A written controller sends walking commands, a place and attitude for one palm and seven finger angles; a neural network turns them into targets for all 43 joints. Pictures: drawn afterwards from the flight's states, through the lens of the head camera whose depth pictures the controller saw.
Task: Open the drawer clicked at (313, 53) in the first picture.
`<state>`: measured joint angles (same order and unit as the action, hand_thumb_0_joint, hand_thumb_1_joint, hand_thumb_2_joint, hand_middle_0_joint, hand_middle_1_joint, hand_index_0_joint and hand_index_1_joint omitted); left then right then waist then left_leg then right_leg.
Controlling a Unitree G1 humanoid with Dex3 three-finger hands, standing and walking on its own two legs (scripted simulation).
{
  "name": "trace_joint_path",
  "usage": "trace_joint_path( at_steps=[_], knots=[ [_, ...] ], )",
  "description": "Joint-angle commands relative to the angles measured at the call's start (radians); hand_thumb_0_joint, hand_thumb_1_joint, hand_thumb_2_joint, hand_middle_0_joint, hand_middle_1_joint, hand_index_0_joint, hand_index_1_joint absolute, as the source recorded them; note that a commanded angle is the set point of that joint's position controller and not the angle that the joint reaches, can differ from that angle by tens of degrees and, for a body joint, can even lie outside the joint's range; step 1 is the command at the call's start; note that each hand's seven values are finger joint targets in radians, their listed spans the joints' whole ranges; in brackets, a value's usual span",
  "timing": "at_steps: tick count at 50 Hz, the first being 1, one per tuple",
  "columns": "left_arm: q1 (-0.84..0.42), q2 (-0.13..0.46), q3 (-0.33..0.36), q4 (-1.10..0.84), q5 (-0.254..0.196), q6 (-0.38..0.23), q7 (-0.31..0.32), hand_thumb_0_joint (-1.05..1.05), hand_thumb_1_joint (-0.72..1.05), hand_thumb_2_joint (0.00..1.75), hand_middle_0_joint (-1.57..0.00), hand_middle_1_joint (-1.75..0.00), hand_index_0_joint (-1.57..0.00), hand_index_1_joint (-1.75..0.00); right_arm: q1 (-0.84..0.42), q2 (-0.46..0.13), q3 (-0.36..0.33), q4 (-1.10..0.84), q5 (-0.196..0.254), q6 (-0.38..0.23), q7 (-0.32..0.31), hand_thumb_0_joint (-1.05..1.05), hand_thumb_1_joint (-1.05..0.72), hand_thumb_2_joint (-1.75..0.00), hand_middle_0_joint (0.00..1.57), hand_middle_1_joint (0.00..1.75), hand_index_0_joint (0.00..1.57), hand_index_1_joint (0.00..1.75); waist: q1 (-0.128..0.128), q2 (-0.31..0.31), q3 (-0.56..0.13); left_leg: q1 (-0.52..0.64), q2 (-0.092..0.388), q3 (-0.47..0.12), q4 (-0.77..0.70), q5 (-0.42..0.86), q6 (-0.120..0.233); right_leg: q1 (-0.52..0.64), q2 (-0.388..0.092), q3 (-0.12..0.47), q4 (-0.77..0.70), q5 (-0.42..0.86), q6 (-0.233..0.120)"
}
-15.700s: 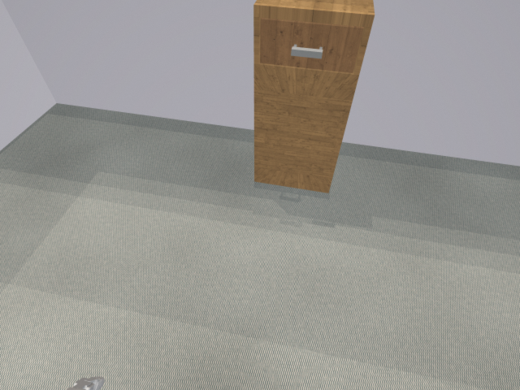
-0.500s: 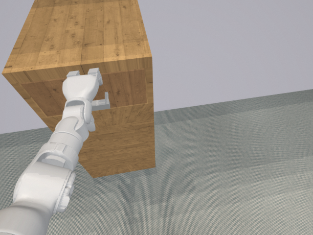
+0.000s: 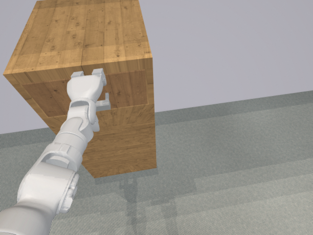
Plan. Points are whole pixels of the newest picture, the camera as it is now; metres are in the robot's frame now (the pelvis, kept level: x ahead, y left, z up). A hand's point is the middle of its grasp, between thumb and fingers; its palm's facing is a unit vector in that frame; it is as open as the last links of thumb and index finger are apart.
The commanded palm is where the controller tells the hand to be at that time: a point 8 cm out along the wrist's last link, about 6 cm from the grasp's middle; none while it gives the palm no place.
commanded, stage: re-aim the fingers above the handle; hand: left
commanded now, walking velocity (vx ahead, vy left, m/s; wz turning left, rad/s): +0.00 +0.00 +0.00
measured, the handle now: (92, 102) +0.52 +0.19 +0.00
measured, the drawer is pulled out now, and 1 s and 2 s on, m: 0.00 0.00 0.00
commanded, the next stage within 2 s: lower the fingers behind the handle in 0.64 s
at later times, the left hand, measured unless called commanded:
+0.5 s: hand (91, 103) +0.47 +0.17 +0.06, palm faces -0.02 -0.03 -1.00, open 13.9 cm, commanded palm +0.45 +0.18 +0.12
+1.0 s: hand (91, 101) +0.47 +0.17 +0.05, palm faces -0.03 -0.01 -1.00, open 13.8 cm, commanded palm +0.45 +0.18 +0.10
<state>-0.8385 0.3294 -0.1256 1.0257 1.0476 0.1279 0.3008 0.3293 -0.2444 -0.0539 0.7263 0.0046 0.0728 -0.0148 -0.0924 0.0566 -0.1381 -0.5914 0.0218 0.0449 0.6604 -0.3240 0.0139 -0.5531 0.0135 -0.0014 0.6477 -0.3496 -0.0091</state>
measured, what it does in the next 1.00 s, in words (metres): stands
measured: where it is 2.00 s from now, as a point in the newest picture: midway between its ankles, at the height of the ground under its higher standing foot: outside the picture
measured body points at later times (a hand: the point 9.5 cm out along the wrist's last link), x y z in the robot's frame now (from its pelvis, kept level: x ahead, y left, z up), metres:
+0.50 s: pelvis +0.01 -0.01 +0.00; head +0.06 -0.02 +0.45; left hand +0.46 +0.17 +0.11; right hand +0.07 -0.28 -0.13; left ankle -0.01 +0.11 -0.72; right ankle -0.03 -0.12 -0.72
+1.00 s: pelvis +0.00 -0.01 +0.00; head +0.06 -0.02 +0.45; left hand +0.47 +0.17 +0.11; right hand +0.04 -0.27 -0.14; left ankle -0.01 +0.11 -0.72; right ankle -0.03 -0.12 -0.72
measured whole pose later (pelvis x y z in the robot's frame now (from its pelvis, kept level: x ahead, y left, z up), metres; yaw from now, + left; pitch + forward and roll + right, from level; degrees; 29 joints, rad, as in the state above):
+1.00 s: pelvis +0.00 -0.01 +0.00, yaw +0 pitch +15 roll +0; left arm -0.85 0.35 -0.15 1.05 1.05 0.13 0.29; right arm 0.33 -0.25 -0.05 0.72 0.02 0.09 -0.02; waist -0.09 0.05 -0.14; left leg -0.59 0.02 0.04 0.66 -0.32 0.01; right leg -0.56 0.02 -0.01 0.65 -0.35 -0.02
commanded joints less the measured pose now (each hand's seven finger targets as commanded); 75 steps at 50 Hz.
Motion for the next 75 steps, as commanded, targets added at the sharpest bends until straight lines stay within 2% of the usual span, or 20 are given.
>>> trace_joint_path(
  at_steps=[1,6,8,11,12,18,22,25,28,31,35,40,47,49,53,56,61,66,68,75],
  knots=[
    [-0.480,0.232,0.063,-0.213,0.017,0.004,0.048,0.00,-0.50,0.30,-0.30,-1.20,-0.30,-1.20,0.063,-0.142,-0.050,-0.088,0.007,-0.017,-0.016,0.00,-0.90,-0.90,0.20,0.30,0.20,0.30,-0.008,-0.059,-0.372,0.264,-0.039,0.002,-0.032,0.393,0.032,0.158,0.040,-0.009,-0.060,0.410,-0.015],
    [-0.440,0.273,0.095,-0.246,0.017,-0.006,0.040,0.00,-0.50,0.30,-0.30,-1.20,-0.30,-1.20,0.052,-0.141,-0.050,-0.097,0.008,-0.013,-0.017,0.00,-0.90,-0.90,0.20,0.30,0.20,0.30,0.010,-0.047,-0.403,0.266,-0.044,0.008,-0.032,0.422,0.033,0.209,0.035,-0.002,-0.055,0.465,-0.014],
    [-0.414,0.229,0.062,-0.216,0.015,0.004,0.035,0.00,-0.50,0.30,-0.30,-1.20,-0.30,-1.20,0.049,-0.140,-0.049,-0.094,0.010,-0.012,-0.017,0.00,-0.90,-0.90,0.20,0.30,0.20,0.30,0.001,-0.072,-0.349,0.254,-0.044,0.012,-0.037,0.404,0.033,0.188,0.036,-0.008,-0.067,0.454,-0.012],
    [-0.429,0.247,0.073,-0.271,0.011,-0.009,0.026,0.00,-0.50,0.30,-0.30,-1.20,-0.30,-1.20,0.046,-0.141,-0.054,-0.101,0.011,-0.012,-0.017,0.00,-0.90,-0.90,0.20,0.30,0.20,0.30,0.009,-0.042,-0.392,0.284,-0.043,0.013,-0.036,0.427,0.034,0.207,0.034,-0.002,-0.063,0.471,-0.014],
    [-0.412,0.211,0.045,-0.274,0.008,-0.010,0.020,0.00,-0.50,0.30,-0.30,-1.20,-0.30,-1.20,0.044,-0.138,-0.055,-0.104,0.010,-0.011,-0.016,0.00,-0.90,-0.90,0.20,0.30,0.20,0.30,0.006,-0.041,-0.393,0.293,-0.046,0.012,-0.031,0.441,0.034,0.205,0.036,-0.004,-0.061,0.485,-0.014],
    [-0.373,0.177,0.024,-0.284,0.002,-0.015,0.007,0.00,-0.50,0.30,-0.30,-1.20,-0.30,-1.20,0.028,-0.138,-0.055,-0.102,0.013,-0.005,-0.013,0.00,-0.90,-0.90,0.20,0.30,0.20,0.30,0.003,-0.064,-0.335,0.294,-0.046,0.008,-0.036,0.434,0.034,0.181,0.037,-0.009,-0.071,0.473,-0.014],
    [-0.449,0.220,0.043,-0.281,0.012,-0.017,0.021,0.00,-0.50,0.30,-0.30,-1.20,-0.30,-1.20,0.026,-0.139,-0.050,-0.094,0.015,-0.006,-0.020,0.00,-0.90,-0.90,0.20,0.30,0.20,0.30,-0.011,-0.060,-0.326,0.279,-0.048,0.006,-0.040,0.382,0.034,0.169,0.033,-0.004,-0.074,0.428,-0.014],
    [-0.456,0.242,0.066,-0.281,0.013,-0.020,0.032,0.00,-0.50,0.30,-0.30,-1.20,-0.30,-1.20,0.031,-0.139,-0.051,-0.093,0.010,-0.008,-0.021,0.00,-0.90,-0.90,0.20,0.30,0.20,0.30,-0.004,-0.054,-0.372,0.287,-0.048,0.003,-0.034,0.412,0.031,0.196,0.032,-0.003,-0.064,0.449,-0.017],
    [-0.443,0.207,0.040,-0.237,0.014,-0.003,0.036,0.00,-0.50,0.30,-0.30,-1.20,-0.30,-1.20,0.033,-0.136,-0.049,-0.092,0.011,-0.008,-0.018,0.00,-0.90,-0.90,0.20,0.30,0.20,0.30,-0.007,-0.055,-0.350,0.276,-0.048,0.006,-0.034,0.408,0.030,0.174,0.034,-0.007,-0.062,0.450,-0.014],
    [-0.439,0.241,0.066,-0.210,0.007,0.006,0.026,0.00,-0.50,0.30,-0.30,-1.20,-0.30,-1.20,0.038,-0.142,-0.048,-0.092,0.011,-0.006,-0.019,0.00,-0.90,-0.90,0.20,0.30,0.20,0.30,-0.006,-0.066,-0.361,0.266,-0.047,0.010,-0.034,0.404,0.031,0.193,0.031,-0.003,-0.062,0.464,-0.012],
    [-0.441,0.213,0.043,-0.208,0.006,0.006,0.010,0.00,-0.50,0.30,-0.30,-1.20,-0.30,-1.20,0.042,-0.142,-0.048,-0.091,0.009,-0.002,-0.020,0.00,-0.90,-0.90,0.20,0.30,0.20,0.30,-0.012,-0.075,-0.363,0.269,-0.044,0.010,-0.031,0.422,0.031,0.193,0.031,-0.005,-0.064,0.477,-0.013],
    [-0.402,0.224,0.052,-0.144,0.003,0.008,0.001,0.00,-0.50,0.30,-0.30,-1.20,-0.30,-1.20,0.052,-0.148,-0.044,-0.088,0.013,-0.001,-0.022,0.00,-0.90,-0.90,0.20,0.30,0.20,0.30,-0.013,-0.116,-0.304,0.217,-0.046,0.011,-0.038,0.358,0.032,0.179,0.029,-0.002,-0.076,0.433,-0.010],
    [-0.383,0.210,0.036,-0.091,0.015,0.009,0.011,0.00,-0.50,0.30,-0.30,-1.20,-0.30,-1.20,0.073,-0.148,-0.045,-0.088,0.016,-0.005,-0.021,0.00,-0.90,-0.90,0.20,0.30,0.20,0.30,-0.018,-0.103,-0.283,0.189,-0.042,0.008,-0.033,0.301,0.030,0.115,0.033,-0.006,-0.066,0.348,-0.012],
    [-0.402,0.167,0.001,-0.092,0.010,0.012,0.014,0.00,-0.50,0.30,-0.30,-1.20,-0.30,-1.20,0.072,-0.146,-0.044,-0.088,0.014,-0.010,-0.019,0.00,-0.90,-0.90,0.20,0.30,0.20,0.30,-0.029,-0.081,-0.271,0.193,-0.041,0.010,-0.030,0.286,0.029,0.084,0.034,-0.006,-0.069,0.324,-0.012],
    [-0.462,0.196,0.034,-0.185,0.018,-0.049,0.039,0.00,-0.50,0.30,-0.30,-1.20,-0.30,-1.20,0.082,-0.140,-0.053,-0.094,0.008,-0.025,-0.023,0.00,-0.90,-0.90,0.20,0.30,0.20,0.30,-0.026,-0.045,-0.357,0.213,-0.040,0.002,-0.004,0.308,0.032,0.085,0.037,0.002,-0.043,0.335,-0.014],
    [-0.526,0.209,0.043,-0.194,0.039,-0.072,0.089,0.00,-0.50,0.30,-0.30,-1.20,-0.30,-1.20,0.099,-0.140,-0.057,-0.080,0.004,-0.041,-0.023,0.00,-0.90,-0.90,0.20,0.30,0.20,0.30,-0.043,-0.037,-0.365,0.197,-0.038,-0.011,0.016,0.301,0.031,0.040,0.042,-0.001,-0.024,0.306,-0.015],
    [-0.567,0.242,0.082,-0.148,0.060,-0.019,0.175,0.00,-0.50,0.30,-0.30,-1.20,-0.30,-1.20,0.113,-0.140,-0.059,-0.054,-0.007,-0.051,-0.011,0.00,-0.90,-0.90,0.20,0.30,0.20,0.30,-0.043,0.013,-0.450,0.198,-0.037,-0.012,0.044,0.337,0.024,0.020,0.049,-0.008,0.010,0.320,-0.018],
    [-0.591,0.198,0.034,-0.025,0.057,0.090,0.179,0.00,-0.50,0.30,-0.30,-1.20,-0.30,-1.20,0.116,-0.149,-0.050,-0.030,-0.005,-0.034,-0.008,0.00,-0.90,-0.90,0.20,0.30,0.20,0.30,-0.073,-0.038,-0.396,0.157,-0.035,-0.009,0.036,0.311,0.024,0.001,0.050,-0.015,-0.002,0.313,-0.013],
    [-0.559,0.206,0.043,0.010,0.055,0.117,0.169,0.00,-0.50,0.30,-0.30,-1.20,-0.30,-1.20,0.110,-0.148,-0.047,-0.032,-0.005,-0.026,-0.011,0.00,-0.90,-0.90,0.20,0.30,0.20,0.30,-0.061,-0.040,-0.398,0.146,-0.038,-0.005,0.032,0.297,0.025,0.017,0.048,-0.012,-0.007,0.310,-0.013],
    [-0.475,0.246,0.065,0.072,0.035,0.093,0.101,0.00,-0.50,0.30,-0.30,-1.20,-0.30,-1.20,0.102,-0.151,-0.031,-0.064,0.002,-0.023,-0.033,0.00,-0.90,-0.90,0.20,0.30,0.20,0.30,-0.055,-0.093,-0.314,0.064,-0.040,0.001,0.022,0.201,0.031,0.032,0.037,-0.001,-0.023,0.254,-0.006]
  ],
)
